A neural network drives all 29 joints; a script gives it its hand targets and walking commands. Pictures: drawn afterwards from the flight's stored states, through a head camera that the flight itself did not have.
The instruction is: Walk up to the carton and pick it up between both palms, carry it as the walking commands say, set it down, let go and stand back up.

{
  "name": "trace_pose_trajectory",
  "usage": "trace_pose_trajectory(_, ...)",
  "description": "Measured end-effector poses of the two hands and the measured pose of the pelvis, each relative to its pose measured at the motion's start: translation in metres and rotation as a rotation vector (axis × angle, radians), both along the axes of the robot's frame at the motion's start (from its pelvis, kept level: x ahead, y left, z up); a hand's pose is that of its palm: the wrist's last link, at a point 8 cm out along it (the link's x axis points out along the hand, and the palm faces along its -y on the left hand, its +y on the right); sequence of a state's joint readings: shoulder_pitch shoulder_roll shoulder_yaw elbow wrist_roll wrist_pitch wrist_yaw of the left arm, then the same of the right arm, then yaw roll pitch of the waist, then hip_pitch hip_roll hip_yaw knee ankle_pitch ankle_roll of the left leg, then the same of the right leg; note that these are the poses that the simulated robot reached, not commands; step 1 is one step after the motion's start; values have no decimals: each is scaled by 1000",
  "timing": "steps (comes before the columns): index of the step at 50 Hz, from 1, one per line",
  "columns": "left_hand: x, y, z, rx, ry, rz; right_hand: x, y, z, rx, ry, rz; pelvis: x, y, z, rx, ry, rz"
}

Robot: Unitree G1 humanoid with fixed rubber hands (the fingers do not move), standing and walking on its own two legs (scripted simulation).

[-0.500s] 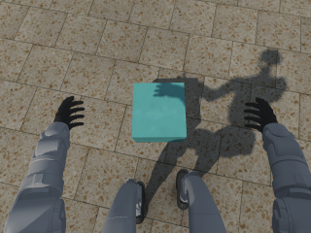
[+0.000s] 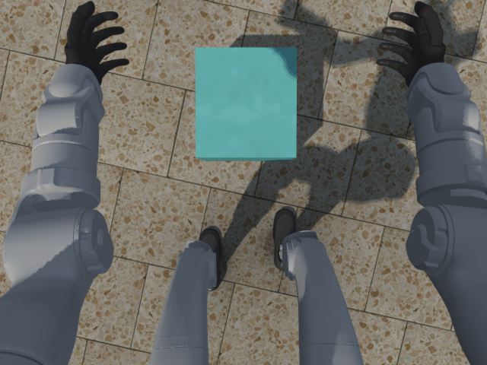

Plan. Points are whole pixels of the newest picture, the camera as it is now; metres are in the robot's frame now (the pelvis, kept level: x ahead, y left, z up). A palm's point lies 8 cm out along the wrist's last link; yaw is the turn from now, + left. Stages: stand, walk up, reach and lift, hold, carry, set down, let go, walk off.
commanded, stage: reach and lift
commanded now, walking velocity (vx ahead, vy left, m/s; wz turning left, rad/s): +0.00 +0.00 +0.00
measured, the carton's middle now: (245, 110) +0.55 -0.01 -0.58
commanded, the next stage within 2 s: none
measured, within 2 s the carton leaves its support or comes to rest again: neither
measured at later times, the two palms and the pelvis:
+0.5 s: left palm (108, 64) +0.54 +0.21 -0.16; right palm (390, 61) +0.53 -0.24 -0.16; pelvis -0.01 +0.01 -0.05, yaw +0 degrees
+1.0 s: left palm (147, 94) +0.54 +0.20 -0.32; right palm (353, 89) +0.53 -0.24 -0.32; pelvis -0.04 +0.00 -0.20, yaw +1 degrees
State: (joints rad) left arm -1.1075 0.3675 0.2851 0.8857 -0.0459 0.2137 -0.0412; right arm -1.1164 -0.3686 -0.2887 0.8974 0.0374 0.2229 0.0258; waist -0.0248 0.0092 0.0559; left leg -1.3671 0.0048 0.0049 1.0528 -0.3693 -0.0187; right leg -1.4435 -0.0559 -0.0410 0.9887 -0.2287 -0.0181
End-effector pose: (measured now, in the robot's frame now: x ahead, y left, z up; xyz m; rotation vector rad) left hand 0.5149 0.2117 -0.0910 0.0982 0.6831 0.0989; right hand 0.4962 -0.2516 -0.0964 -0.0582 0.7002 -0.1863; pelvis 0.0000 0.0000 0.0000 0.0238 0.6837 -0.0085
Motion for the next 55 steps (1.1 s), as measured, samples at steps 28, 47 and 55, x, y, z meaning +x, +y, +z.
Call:
trace_pose_trajectory(28,31,-4,-86,-35,-35,23,35,13,-83,56,-39,-28,-13,10,-67,-8,170,14)
trace_pose_trajectory(47,27,-6,-216,-3,-32,34,34,9,-211,26,-46,-36,-32,2,-186,-5,166,17)
trace_pose_trajectory(55,25,-11,-262,-9,-9,35,33,12,-258,28,-26,-39,-40,1,-223,-5,113,15)
